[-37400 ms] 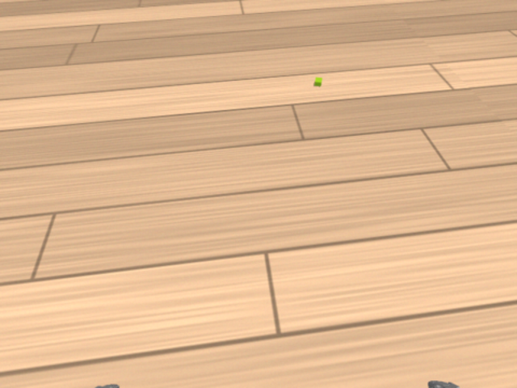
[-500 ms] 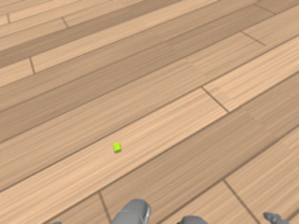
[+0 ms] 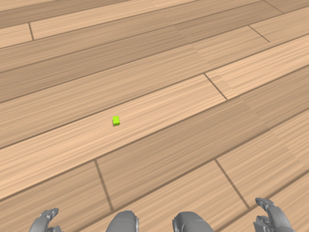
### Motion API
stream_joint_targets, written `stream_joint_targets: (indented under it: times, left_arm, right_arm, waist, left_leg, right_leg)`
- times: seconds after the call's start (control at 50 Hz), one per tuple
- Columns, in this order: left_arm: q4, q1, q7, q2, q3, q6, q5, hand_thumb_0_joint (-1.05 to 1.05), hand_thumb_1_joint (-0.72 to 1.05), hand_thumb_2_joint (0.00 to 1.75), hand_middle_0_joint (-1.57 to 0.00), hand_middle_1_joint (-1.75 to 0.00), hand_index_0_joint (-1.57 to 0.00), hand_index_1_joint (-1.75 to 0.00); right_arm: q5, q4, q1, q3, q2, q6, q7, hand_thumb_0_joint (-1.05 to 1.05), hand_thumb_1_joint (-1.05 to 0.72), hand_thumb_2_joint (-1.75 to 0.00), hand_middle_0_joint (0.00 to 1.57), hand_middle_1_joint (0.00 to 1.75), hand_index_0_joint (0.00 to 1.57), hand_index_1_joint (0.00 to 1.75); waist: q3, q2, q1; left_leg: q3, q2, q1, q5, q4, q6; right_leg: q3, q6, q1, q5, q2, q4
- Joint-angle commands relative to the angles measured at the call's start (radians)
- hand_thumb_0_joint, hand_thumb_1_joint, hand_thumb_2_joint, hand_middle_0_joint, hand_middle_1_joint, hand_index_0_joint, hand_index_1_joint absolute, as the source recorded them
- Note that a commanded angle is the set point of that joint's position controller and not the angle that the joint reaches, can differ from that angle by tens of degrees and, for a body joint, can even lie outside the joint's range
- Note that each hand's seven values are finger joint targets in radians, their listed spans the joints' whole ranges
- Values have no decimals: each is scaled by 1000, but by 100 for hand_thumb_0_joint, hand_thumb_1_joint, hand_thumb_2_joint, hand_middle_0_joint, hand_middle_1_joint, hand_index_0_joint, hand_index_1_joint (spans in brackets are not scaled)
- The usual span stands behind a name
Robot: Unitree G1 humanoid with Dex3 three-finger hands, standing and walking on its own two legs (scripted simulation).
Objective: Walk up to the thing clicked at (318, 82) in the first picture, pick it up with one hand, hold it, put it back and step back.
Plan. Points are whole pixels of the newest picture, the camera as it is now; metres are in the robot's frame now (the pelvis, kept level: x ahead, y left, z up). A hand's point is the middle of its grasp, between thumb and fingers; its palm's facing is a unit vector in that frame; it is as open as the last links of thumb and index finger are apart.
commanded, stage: step back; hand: left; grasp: from above
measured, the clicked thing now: (116, 120) +0.82 +0.30 -0.75
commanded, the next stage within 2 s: stand in 1.64 s
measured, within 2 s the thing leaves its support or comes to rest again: neither
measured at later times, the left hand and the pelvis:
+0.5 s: hand out of the picture -0.07 +0.27 -0.15, palm faces +0.06 -0.91 -0.42, open 7.3 cm; pelvis -0.19 -0.01 -0.01, yaw +3 degrees
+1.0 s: hand out of the picture -0.25 +0.24 -0.13, palm faces +0.02 -0.91 -0.42, open 7.4 cm; pelvis -0.28 -0.03 +0.01, yaw -1 degrees
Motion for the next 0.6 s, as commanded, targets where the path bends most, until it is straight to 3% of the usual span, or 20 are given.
stream_joint_targets:
  times: [0.0, 0.04, 0.06, 0.08, 0.1, 0.12, 0.14, 0.18, 0.2, 0.3, 0.36, 0.4, 0.42, 0.44, 0.46, 0.48, 0.5, 0.52, 0.54, 0.58]
  left_arm:
    - [-48, 45, 12, 148, 39, -44, 9, 0, 90, 90, -20, -30, -20, -30]
    - [0, 136, 13, 146, 37, -54, 15, 0, 90, 90, -20, -30, -20, -30]
    - [3, 125, 15, 189, 48, -59, 25, 0, 90, 90, -20, -30, -20, -30]
    - [-5, 132, 13, 258, 67, -64, 35, 0, 90, 90, -20, -30, -20, -30]
    - [-36, 57, 10, 363, 89, -54, 33, 0, 90, 90, -20, -30, -20, -30]
    - [-68, -10, 16, 379, 90, -59, 29, 0, 90, 90, -20, -30, -20, -30]
    - [-72, -40, 19, 330, 78, -59, 29, 0, 90, 90, -20, -30, -20, -30]
    - [-79, -79, 23, 241, 55, -58, 27, 0, 90, 90, -20, -30, -20, -30]
    - [-77, -67, 25, 224, 57, -55, 30, 0, 90, 90, -20, -30, -20, -30]
    - [-77, 52, 39, 216, 51, -36, 36, 0, 90, 90, -20, -30, -20, -30]
    - [-105, 6, 40, 237, 52, -26, 21, 0, 90, 90, -20, -30, -20, -30]
    - [-113, -7, 33, 222, 31, -13, 11, 0, 90, 90, -20, -30, -20, -30]
    - [-116, 2, 29, 191, 20, -12, 7, 0, 90, 90, -20, -30, -20, -30]
    - [-112, 10, 36, 163, 15, -12, -1, 0, 90, 90, -20, -30, -20, -30]
    - [-112, -55, 51, 197, 31, -11, 7, 0, 90, 90, -20, -30, -20, -30]
    - [-101, -60, 49, 214, 34, -11, 7, 0, 90, 90, -20, -30, -20, -30]
    - [-87, -73, 41, 213, 40, -8, 5, 0, 90, 90, -20, -30, -20, -30]
    - [-59, -12, 34, 196, 37, -7, -6, 0, 90, 90, -20, -30, -20, -30]
    - [-38, 31, 28, 197, 37, -9, -7, 0, 90, 90, -20, -30, -20, -30]
    - [-24, 57, 14, 190, 39, -19, 4, 0, 90, 90, -20, -30, -20, -30]
  right_arm:
    - [0, -64, 36, -79, -265, 3, -7, 0, -90, -90, 20, 30, 20, 30]
    - [16, -81, -20, -79, -273, 20, -2, 0, -90, -90, 20, 30, 20, 30]
    - [24, -85, -24, -67, -237, 24, 0, 0, -90, -90, 20, 30, 20, 30]
    - [29, -103, -27, -54, -197, 25, 2, 0, -90, -90, 20, 30, 20, 30]
    - [28, -117, -64, -58, -180, 27, -14, 0, -90, -90, 20, 30, 20, 30]
    - [31, -105, -55, -80, -222, 29, -24, 0, -90, -90, 20, 30, 20, 30]
    - [32, -81, -21, -80, -237, 28, -17, 0, -90, -90, 20, 30, 20, 30]
    - [38, -48, 7, -66, -218, 25, -13, 0, -90, -90, 20, 30, 20, 30]
    - [37, -45, 18, -57, -195, 19, -17, 0, -90, -90, 20, 30, 20, 30]
    - [21, -65, -7, -42, -168, 2, -22, 0, -90, -90, 20, 30, 20, 30]
    - [8, -39, 94, -56, -178, -2, -15, 0, -90, -90, 20, 30, 20, 30]
    - [1, -11, 134, -75, -201, -1, -12, 0, -90, -90, 20, 30, 20, 30]
    - [-12, -16, 123, -97, -269, 4, -10, 0, -90, -90, 20, 30, 20, 30]
    - [-20, -45, 48, -99, -327, 10, 0, 0, -90, -90, 20, 30, 20, 30]
    - [-13, -56, 47, -107, -386, 9, 5, 0, -90, -90, 20, 30, 20, 30]
    - [-14, -59, -2, -102, -352, 4, 0, 0, -90, -90, 20, 30, 20, 30]
    - [-20, -63, -18, -86, -306, 4, -2, 0, -90, -90, 20, 30, 20, 30]
    - [-22, -74, -72, -69, -258, 2, -4, 0, -90, -90, 20, 30, 20, 30]
    - [-16, -77, -81, -64, -239, -3, -7, 0, -90, -90, 20, 30, 20, 30]
    - [-10, -60, -42, -65, -229, -9, 1, 0, -90, -90, 20, 30, 20, 30]
  waist:
    - [-246, 237, -49]
    - [-300, 210, -1]
    - [-296, 150, -5]
    - [-273, -53, -1]
    - [-219, -246, 39]
    - [-154, -248, 25]
    - [-129, -195, -6]
    - [-121, -87, -42]
    - [-137, -99, -33]
    - [-195, -161, 42]
    - [-263, -201, 0]
    - [-280, -130, -20]
    - [-278, 39, -19]
    - [-243, 215, -3]
    - [-225, 283, -71]
    - [-174, 248, -48]
    - [-166, 180, -46]
    - [-162, 155, 3]
    - [-149, 145, 25]
    - [-140, 157, 9]
  left_leg:
    - [-181, 192, 282, 428, -44, 210]
    - [-143, 165, 224, 359, 39, 162]
    - [-134, 124, 92, 235, 71, 114]
    - [-96, 8, -118, -19, 199, 54]
    - [-79, -116, -149, -364, 419, 6]
    - [-170, -69, -83, -398, 564, -2]
    - [-197, -68, -44, -348, 597, 6]
    - [-172, -150, -128, -266, 625, 0]
    - [-160, -162, -148, -248, 607, -5]
    - [-77, -106, -179, -321, 290, -34]
    - [-33, -49, -17, -196, -23, -9]
    - [-67, -34, 164, 94, -223, 20]
    - [-281, 128, 255, 224, -213, 89]
    - [-434, 276, 265, 317, -251, 188]
    - [-510, 388, 44, 295, -280, 311]
    - [-482, 374, -33, 272, -287, 310]
    - [-363, 290, -56, 295, -267, 273]
    - [-257, 218, -9, 315, -235, 230]
    - [-209, 188, -5, 263, -223, 200]
    - [-212, 153, 58, 4, -242, 181]
  right_leg:
    - [-93, 2, 5, 66, -37, -382]
    - [-123, -22, 151, 292, -26, -648]
    - [-18, -46, 234, 370, -73, -628]
    - [225, -100, 283, 410, -225, -615]
    - [413, -290, 84, 461, -436, -671]
    - [481, -331, -91, 491, -490, -686]
    - [391, -299, -123, 483, -451, -681]
    - [126, -224, 18, 662, -285, -559]
    - [73, -192, 70, 700, -248, -525]
    - [100, -225, 327, 809, -286, -472]
    - [116, -194, 320, 794, -312, -402]
    - [64, -119, 169, 653, -245, -324]
    - [0, -64, -25, 389, -152, -211]
    - [-109, -38, -185, -63, 5, -51]
    - [-23, -20, -73, -182, -5, 138]
    - [21, -27, -29, -136, -23, 200]
    - [47, -32, -16, -87, 12, 255]
    - [63, -33, -58, -23, 33, 296]
    - [44, -34, -73, 21, 34, 295]
    - [13, -21, -79, 49, 16, 151]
